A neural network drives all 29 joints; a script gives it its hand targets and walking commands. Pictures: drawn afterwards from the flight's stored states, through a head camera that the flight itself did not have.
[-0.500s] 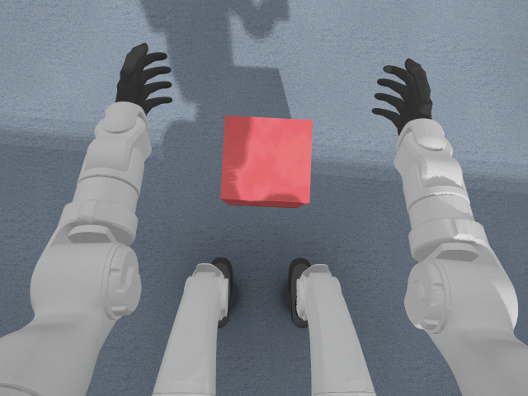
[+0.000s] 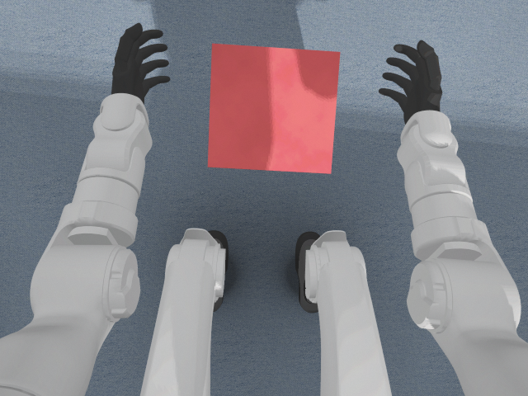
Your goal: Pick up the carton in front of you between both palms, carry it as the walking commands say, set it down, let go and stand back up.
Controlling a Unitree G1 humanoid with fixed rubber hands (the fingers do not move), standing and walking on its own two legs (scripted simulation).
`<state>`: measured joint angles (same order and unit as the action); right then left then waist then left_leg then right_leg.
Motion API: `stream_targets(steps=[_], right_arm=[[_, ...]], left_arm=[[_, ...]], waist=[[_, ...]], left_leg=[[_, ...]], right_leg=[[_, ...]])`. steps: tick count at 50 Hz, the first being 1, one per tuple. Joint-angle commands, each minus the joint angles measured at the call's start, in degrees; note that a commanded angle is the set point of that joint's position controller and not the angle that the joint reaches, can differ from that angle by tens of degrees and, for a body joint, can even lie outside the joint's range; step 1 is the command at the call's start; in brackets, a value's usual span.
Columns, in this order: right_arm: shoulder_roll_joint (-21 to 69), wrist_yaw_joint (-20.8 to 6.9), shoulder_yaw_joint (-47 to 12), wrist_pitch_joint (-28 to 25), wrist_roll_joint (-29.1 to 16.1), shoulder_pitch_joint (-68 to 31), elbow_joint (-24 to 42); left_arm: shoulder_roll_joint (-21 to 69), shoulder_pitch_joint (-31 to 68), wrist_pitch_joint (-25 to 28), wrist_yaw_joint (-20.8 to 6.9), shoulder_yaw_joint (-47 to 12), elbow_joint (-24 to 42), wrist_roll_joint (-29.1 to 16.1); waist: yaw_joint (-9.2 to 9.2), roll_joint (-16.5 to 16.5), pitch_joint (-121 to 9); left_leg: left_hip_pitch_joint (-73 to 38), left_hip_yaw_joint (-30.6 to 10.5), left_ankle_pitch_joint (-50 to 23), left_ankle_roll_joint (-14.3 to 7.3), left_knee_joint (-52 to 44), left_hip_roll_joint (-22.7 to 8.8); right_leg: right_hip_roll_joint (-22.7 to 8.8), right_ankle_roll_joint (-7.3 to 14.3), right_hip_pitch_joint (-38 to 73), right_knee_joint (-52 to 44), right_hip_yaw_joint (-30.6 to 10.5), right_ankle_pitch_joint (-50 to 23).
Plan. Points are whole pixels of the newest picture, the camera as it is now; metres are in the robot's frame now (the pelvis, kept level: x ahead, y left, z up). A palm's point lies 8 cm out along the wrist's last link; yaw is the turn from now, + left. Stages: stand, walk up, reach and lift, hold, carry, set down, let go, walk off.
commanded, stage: reach and lift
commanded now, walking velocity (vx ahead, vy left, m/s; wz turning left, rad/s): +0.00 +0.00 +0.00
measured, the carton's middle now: (269, 120) +0.48 -0.01 -0.39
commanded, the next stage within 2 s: none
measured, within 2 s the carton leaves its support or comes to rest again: leaves its support in 1.24 s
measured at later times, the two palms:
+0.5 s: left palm (172, 109) +0.49 +0.18 -0.33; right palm (369, 120) +0.48 -0.19 -0.33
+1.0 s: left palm (189, 107) +0.49 +0.14 -0.32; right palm (355, 117) +0.48 -0.16 -0.32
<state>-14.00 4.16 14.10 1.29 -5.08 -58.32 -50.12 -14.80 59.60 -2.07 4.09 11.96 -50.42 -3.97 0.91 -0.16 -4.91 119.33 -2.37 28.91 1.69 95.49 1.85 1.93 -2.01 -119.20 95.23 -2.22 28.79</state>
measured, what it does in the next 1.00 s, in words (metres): lowers itself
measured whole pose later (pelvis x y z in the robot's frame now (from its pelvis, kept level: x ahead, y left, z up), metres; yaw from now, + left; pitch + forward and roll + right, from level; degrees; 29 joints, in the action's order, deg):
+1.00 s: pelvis -0.04 +0.00 -0.14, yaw +0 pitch +39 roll +0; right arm -15.5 9.3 2.5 -1.0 -14.6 -79.5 -65.4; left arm -17.1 80.7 0.8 9.2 0.1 -66.5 -13.9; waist 1.4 0.3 17.8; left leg 131.3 -2.2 30.7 2.3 123.3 2.1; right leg 2.2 -2.5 -131.3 122.9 -1.8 30.3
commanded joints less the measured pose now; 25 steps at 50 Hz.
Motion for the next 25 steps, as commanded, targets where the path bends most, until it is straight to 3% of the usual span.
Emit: stream_targets(steps=[1,8,12,18,21,25], right_arm=[[-8.47,1.07,-1.93,-0.45,-3.17,-13.75,7.37],[-11.19,2.51,-4.25,1.31,-6.05,-23.74,2.11],[-11.64,2.78,-5.23,1.04,-6.67,-28.03,-4.04],[-12.64,2.57,-6.83,-0.99,-7.35,-32.35,-9.93],[-13.45,2.87,-8.14,-2.03,-8.62,-33.95,-9.34],[-13.19,3.27,-8.40,-2.91,-9.24,-32.90,-7.89]], left_arm=[[-7.71,15.00,0.44,1.08,-2.32,7.42,-3.28],[-10.91,24.78,-1.27,2.48,-4.67,1.64,-6.73],[-11.52,28.89,-0.90,2.53,-5.48,-4.43,-7.54],[-12.74,32.90,1.25,2.23,-6.89,-10.03,-8.40],[-13.71,34.55,2.30,2.52,-7.85,-9.34,-9.49],[-12.81,34.64,3.11,2.77,-9.48,-6.92,-10.58]], waist=[[0.27,-1.42,-64.91],[0.29,-0.67,-57.36],[0.51,-0.66,-50.13],[0.30,-0.89,-45.02],[0.11,-0.77,-48.69],[1.48,-1.34,-49.81]], left_leg=[[-36.63,3.83,-26.01,1.24,1.36,1.68],[-28.81,4.91,-9.68,1.01,7.62,0.25],[-24.19,4.45,-4.86,0.75,10.89,-0.60],[-21.46,3.39,-7.35,0.69,15.97,-1.26],[-23.07,3.45,-11.46,0.83,18.49,-1.17],[-23.23,3.44,-15.43,0.79,20.58,-0.56]], right_leg=[[1.62,-1.71,31.12,1.08,5.13,-25.41],[0.12,-1.37,26.62,7.56,5.79,-10.34],[-0.74,-0.96,22.95,10.85,5.10,-5.65],[-1.34,-0.66,20.52,15.97,3.83,-8.07],[-1.19,-0.63,22.85,18.36,3.66,-12.21],[-0.66,-0.50,23.07,20.22,3.85,-16.74]])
